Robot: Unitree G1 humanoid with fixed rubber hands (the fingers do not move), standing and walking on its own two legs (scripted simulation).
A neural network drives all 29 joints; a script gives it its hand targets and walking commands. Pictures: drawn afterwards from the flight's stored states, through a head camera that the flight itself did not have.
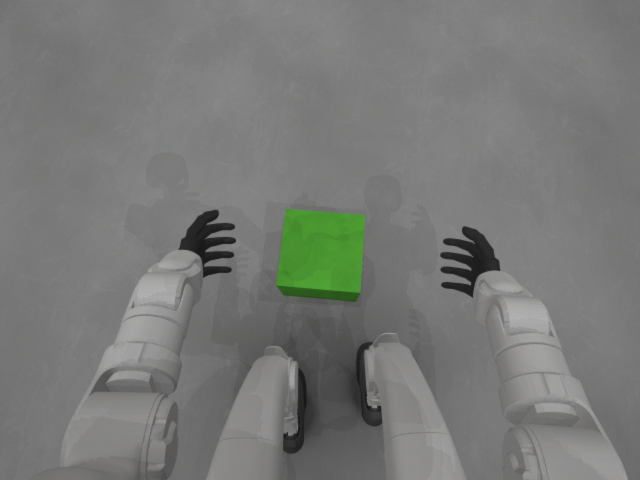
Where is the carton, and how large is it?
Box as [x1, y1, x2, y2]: [276, 209, 364, 301]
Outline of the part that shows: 286,209 276,285 283,294 355,301 360,292 364,215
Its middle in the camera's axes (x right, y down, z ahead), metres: +0.01 +0.06 +1.04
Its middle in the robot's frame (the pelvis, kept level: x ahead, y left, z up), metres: +0.49 +0.01 -0.60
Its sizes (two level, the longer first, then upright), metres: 0.206 0.201 0.164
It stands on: the floor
